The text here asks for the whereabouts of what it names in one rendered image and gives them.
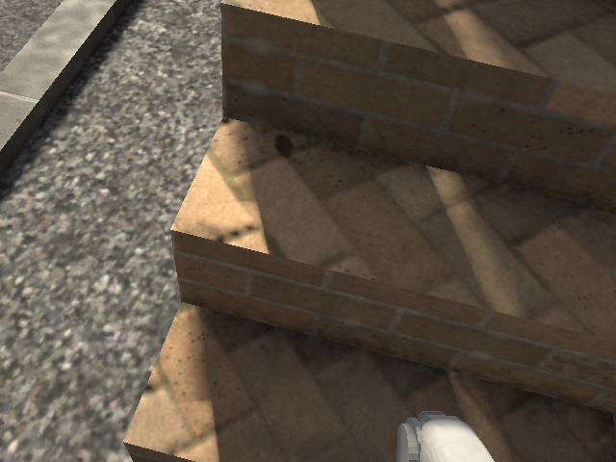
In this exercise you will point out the right robot thigh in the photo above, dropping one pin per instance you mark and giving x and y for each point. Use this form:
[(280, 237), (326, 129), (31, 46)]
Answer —
[(439, 438)]

